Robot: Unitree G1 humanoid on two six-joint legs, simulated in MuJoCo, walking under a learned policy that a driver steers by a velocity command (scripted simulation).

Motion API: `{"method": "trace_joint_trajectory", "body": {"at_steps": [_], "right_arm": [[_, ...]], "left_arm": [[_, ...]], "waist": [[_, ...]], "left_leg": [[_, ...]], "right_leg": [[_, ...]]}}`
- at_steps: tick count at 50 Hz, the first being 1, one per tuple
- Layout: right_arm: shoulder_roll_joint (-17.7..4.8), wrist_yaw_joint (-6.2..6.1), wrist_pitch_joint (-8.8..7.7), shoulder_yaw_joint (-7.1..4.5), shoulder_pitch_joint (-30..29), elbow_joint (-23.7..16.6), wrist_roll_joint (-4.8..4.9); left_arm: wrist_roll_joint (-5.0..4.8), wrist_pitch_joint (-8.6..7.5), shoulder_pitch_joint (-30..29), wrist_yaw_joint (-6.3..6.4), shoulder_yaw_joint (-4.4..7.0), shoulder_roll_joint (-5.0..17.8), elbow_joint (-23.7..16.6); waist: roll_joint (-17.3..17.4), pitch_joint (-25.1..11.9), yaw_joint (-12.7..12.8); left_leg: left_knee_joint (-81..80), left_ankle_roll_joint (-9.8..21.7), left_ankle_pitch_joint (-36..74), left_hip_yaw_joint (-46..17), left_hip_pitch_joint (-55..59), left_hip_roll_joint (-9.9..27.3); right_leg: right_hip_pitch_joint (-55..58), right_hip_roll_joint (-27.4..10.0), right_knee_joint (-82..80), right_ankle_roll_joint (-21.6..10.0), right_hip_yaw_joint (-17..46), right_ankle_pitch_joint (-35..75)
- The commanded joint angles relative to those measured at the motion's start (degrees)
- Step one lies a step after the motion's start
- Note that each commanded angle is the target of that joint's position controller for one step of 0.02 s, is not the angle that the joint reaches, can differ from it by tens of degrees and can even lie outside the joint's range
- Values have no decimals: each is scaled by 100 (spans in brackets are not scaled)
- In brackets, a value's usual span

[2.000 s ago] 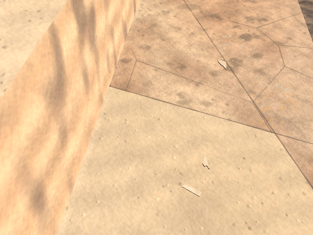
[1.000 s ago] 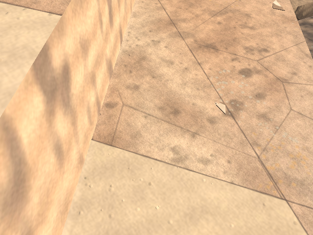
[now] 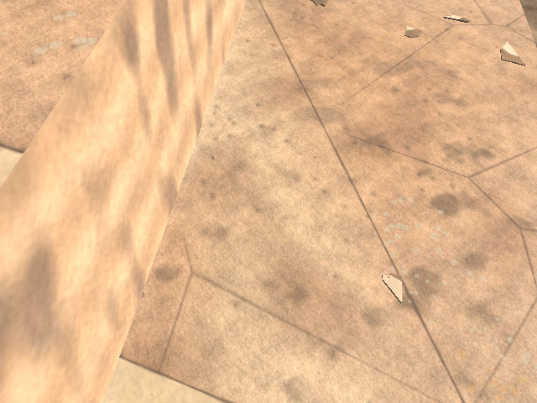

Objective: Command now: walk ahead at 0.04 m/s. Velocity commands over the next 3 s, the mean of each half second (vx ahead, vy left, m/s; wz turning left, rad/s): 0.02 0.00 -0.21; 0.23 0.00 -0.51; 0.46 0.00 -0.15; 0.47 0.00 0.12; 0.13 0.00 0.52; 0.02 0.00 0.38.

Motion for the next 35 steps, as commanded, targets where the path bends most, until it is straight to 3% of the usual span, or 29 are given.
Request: {"method": "trace_joint_trajectory", "body": {"at_steps": [1,7,12,14,18,20,21,22,23,24,26,27,28,29,30,31,32,34,35], "right_arm": [[-726,-47,-45,-156,-96,-141,14],[-698,-119,96,-153,-229,-18,7],[-1055,-309,161,-332,-176,-77,36],[-1075,-376,191,-387,-18,-69,48],[-1144,-451,219,-457,211,-143,13],[-1183,-484,176,-447,59,-258,-13],[-1184,-510,127,-415,44,-325,-74],[-1265,-531,76,-414,-59,-372,-93],[-1363,-536,45,-429,-470,-439,-8],[-1400,-502,58,-463,-1011,-540,79],[-1320,-435,165,-463,-1194,-496,228],[-1105,-383,239,-418,-1101,-420,200],[-838,-300,316,-366,-722,-321,162],[-587,-218,374,-305,-438,-432,57],[-694,-177,293,-362,-1386,-883,58],[-924,-160,221,-426,-1463,-965,169],[-1128,-164,150,-504,-1200,-833,169],[-1165,-170,46,-563,-854,-558,38],[-1084,-122,-20,-558,-840,-542,50]], "left_arm": [[-9,-19,462,7,129,575,3],[-15,-35,550,-4,142,507,119],[-109,-66,167,18,264,818,-299],[-136,-58,256,36,312,791,-431],[-152,11,344,103,380,716,-792],[-135,70,635,119,398,593,-854],[-155,143,573,122,450,747,-928],[-177,212,484,111,477,795,-1048],[-210,281,628,99,476,731,-1092],[-239,358,803,94,486,663,-1066],[-171,432,1138,52,529,618,-864],[-167,457,1208,1,567,628,-745],[-118,457,1314,-23,585,690,-786],[-107,419,1109,38,661,1392,-1179],[126,212,1085,-9,608,1503,-1277],[85,6,686,-5,627,1508,-1381],[-56,-123,313,10,629,1527,-1447],[-158,-206,168,30,545,1269,-1443],[-161,-220,368,41,497,1101,-1392]], "waist": [[165,-511,16],[68,-274,7],[39,-215,-100],[115,-247,-104],[409,-435,-151],[1248,-714,-70],[1198,-774,-174],[1085,-723,-164],[1030,-608,96],[984,-523,338],[844,-388,530],[426,-269,493],[-354,-21,427],[-2070,223,87],[-1622,145,262],[-956,327,40],[-775,424,-167],[-679,290,-244],[-602,167,-209]], "left_leg": [[-68,465,2096,-560,1244,477],[-96,433,1583,-527,1225,417],[12,434,1239,-456,1420,500],[-32,499,1025,-543,1473,655],[-410,739,457,-1027,1665,1276],[-1036,1150,326,-1836,1526,2208],[-1381,1382,140,-2121,1119,2619],[-1616,1396,-221,-2092,779,2726],[-1727,1093,-551,-1660,426,2519],[-1737,763,-500,-966,-20,2078],[-1227,320,-680,146,-366,1494],[-664,188,-1051,503,-495,1240],[315,-60,-1628,870,-909,892],[2251,-516,-2849,977,-2165,192],[2954,-311,-2709,-255,-2253,-27],[3051,-109,-1879,-549,-2435,124],[2929,-22,-1204,-584,-2575,210],[2797,-103,-447,-587,-2374,303],[2677,-125,-182,-570,-2291,265]], "right_leg": [[-530,-449,-375,-63,356,1874],[-730,-451,-451,-63,339,1553],[-1289,-497,-200,-260,756,1677],[-1532,-505,-3,-307,893,1419],[-2071,-374,660,-300,823,671],[-2000,-158,2065,-86,230,-602],[-1851,-270,3039,-4,149,-1141],[-1855,-536,3713,29,375,-1484],[-1660,-811,3464,8,539,-1437],[-1135,-821,2762,-33,382,-1153],[-368,-501,1333,-131,-220,66],[-234,-162,789,-249,-446,340],[-143,-289,28,-508,120,512],[-234,-1907,-907,-1197,2851,1449],[-1069,-2192,-1657,-1774,3847,-125],[-921,-2019,-1928,-1492,3652,-1725],[-733,-1945,-1963,-1149,3436,-2055],[-397,-1669,-1844,-830,2829,-1413],[-158,-1577,-1855,-785,2662,-1150]]}}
